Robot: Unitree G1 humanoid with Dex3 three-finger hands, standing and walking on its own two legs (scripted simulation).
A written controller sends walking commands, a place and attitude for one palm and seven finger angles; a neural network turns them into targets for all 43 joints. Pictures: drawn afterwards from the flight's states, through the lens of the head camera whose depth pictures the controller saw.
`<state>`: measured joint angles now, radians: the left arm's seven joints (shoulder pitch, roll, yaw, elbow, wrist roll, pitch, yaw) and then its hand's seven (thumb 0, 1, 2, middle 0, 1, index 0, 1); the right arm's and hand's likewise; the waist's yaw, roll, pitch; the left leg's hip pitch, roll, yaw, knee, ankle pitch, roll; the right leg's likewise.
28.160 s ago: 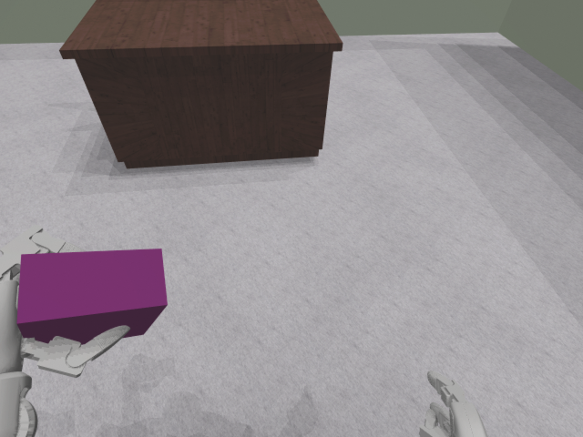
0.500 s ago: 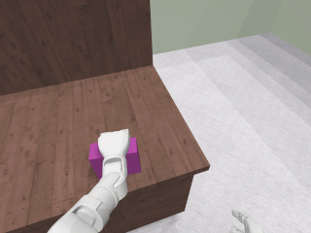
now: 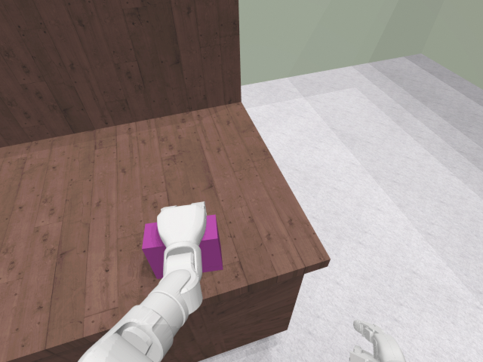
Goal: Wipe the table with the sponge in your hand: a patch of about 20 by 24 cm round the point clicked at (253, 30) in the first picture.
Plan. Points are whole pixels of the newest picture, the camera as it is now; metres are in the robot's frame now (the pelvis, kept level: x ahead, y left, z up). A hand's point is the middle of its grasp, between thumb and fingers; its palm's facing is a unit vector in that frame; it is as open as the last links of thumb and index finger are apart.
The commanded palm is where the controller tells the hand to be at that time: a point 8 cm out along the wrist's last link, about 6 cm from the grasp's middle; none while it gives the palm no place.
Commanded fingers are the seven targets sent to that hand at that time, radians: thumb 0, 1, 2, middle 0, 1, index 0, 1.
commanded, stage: wipe forward along the third lane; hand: left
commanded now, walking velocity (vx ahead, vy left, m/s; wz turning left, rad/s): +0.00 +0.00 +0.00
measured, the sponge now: (187, 252) +0.33 +0.16 -0.06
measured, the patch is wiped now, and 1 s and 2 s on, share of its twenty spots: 0.95 0.95 1.00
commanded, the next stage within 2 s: wipe back along the third lane in 1.56 s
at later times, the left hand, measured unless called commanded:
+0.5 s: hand (189, 227) +0.37 +0.16 -0.02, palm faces -0.08 +0.00 -1.00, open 9.8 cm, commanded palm +0.35 +0.16 +0.01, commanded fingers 0.00 0.10 1.30 -1.20 -1.60 -1.20 -1.60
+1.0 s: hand (182, 204) +0.42 +0.18 -0.02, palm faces -0.08 +0.01 -1.00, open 9.8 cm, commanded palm +0.40 +0.18 +0.01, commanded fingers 0.00 0.10 1.30 -1.20 -1.60 -1.20 -1.60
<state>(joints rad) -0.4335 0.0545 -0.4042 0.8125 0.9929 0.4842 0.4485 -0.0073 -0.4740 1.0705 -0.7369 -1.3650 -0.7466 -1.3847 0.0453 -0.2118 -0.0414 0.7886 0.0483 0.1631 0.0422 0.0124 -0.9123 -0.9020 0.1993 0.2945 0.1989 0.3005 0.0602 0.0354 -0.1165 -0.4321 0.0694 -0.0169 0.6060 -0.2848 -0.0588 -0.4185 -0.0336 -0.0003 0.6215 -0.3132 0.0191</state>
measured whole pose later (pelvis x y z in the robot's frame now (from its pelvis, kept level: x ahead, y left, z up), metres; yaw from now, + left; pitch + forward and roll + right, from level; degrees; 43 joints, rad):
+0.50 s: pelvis -0.03 +0.00 -0.01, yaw -1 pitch +11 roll +0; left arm -0.70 0.08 -0.25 1.11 0.99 0.43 0.50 0.00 -0.49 1.07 -0.76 -1.35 -0.77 -1.37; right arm 0.10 -0.23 -0.03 0.84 0.03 0.13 -0.01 0.01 -0.91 -0.90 0.20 0.29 0.20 0.30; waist 0.00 0.03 -0.13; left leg -0.59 0.08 -0.01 0.66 -0.26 -0.05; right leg -0.59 -0.02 0.01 0.69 -0.29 0.02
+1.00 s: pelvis -0.03 +0.00 -0.02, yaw -2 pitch +16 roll +0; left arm -0.88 0.22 -0.14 1.26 0.99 0.40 0.49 0.00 -0.50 1.08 -0.77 -1.34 -0.78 -1.37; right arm 0.19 -0.25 -0.03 0.83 0.03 0.06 -0.01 0.01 -0.91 -0.90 0.20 0.29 0.20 0.30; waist -0.08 0.03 -0.14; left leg -0.73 0.09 0.00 0.73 -0.28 -0.05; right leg -0.72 -0.01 0.03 0.72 -0.28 0.03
